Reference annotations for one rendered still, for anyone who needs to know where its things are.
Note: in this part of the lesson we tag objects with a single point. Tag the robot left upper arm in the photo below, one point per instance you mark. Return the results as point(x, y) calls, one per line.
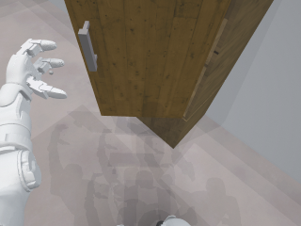
point(19, 175)

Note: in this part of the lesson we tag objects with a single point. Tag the robot left hand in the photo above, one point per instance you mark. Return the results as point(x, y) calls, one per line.
point(20, 69)

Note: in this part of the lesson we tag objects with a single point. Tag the cupboard door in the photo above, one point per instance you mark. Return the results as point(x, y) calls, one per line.
point(150, 53)

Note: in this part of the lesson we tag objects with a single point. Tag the left robot forearm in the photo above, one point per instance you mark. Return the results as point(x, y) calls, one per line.
point(15, 122)

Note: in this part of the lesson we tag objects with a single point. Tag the right robot shin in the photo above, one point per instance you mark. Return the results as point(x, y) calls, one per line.
point(169, 217)

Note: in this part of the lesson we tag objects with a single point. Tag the handle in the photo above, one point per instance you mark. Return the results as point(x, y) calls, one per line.
point(86, 44)

